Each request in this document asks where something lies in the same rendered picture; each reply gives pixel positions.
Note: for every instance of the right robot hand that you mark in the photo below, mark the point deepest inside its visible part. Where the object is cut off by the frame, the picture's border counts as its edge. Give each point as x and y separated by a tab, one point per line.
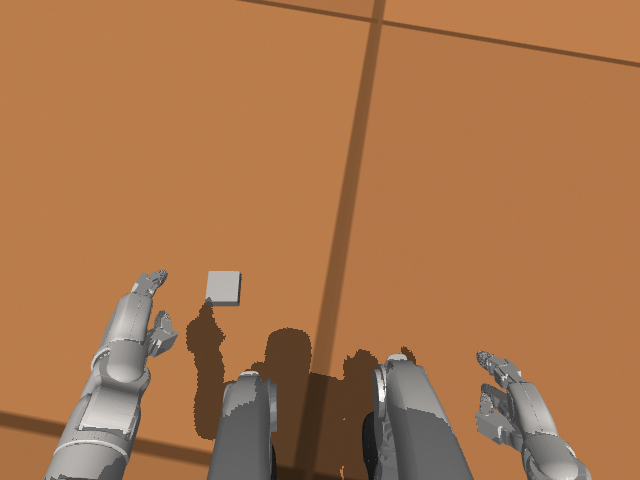
522	411

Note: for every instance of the left robot hand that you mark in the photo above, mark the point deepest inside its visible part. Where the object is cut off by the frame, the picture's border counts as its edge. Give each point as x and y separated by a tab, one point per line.
130	318

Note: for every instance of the left robot arm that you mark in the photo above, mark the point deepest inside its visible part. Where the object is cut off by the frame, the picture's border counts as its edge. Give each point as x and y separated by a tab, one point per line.
97	441

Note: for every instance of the small box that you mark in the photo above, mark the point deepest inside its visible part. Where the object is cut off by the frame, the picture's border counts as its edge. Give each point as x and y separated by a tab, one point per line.
223	288

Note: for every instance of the right robot arm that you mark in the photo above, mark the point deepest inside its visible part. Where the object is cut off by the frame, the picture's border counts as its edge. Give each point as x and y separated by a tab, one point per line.
548	457

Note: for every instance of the right robot foot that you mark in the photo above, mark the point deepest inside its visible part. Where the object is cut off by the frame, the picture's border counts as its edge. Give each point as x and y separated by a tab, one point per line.
370	454

